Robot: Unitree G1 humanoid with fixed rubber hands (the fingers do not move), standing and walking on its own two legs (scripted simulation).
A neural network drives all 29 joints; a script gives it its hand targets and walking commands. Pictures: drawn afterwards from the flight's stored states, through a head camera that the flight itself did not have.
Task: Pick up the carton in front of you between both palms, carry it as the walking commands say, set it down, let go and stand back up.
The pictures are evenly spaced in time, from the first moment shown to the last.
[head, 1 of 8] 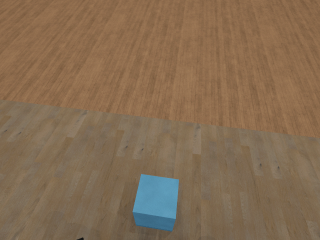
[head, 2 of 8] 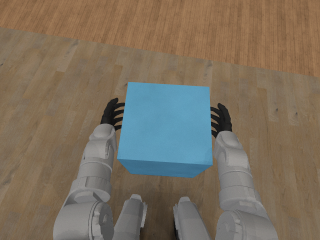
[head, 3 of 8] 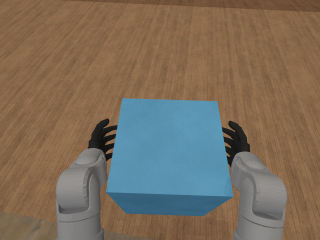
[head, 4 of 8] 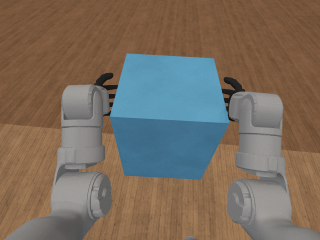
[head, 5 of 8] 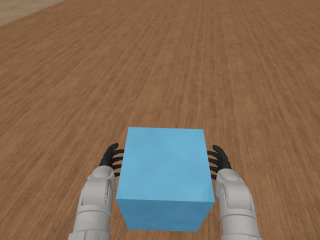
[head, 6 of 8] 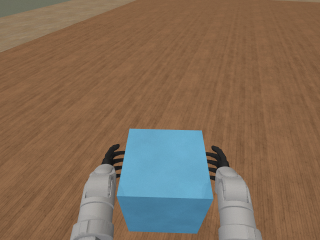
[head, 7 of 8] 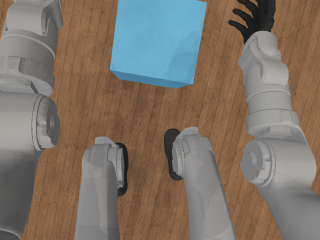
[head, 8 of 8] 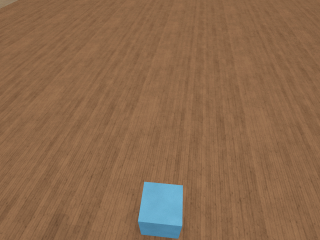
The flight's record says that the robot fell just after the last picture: no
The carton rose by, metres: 1.11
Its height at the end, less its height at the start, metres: +0.38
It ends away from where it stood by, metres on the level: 5.16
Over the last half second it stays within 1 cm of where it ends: yes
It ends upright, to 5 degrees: yes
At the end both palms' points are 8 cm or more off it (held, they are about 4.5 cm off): yes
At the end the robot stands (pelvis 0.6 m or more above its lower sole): yes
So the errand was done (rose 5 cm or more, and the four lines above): yes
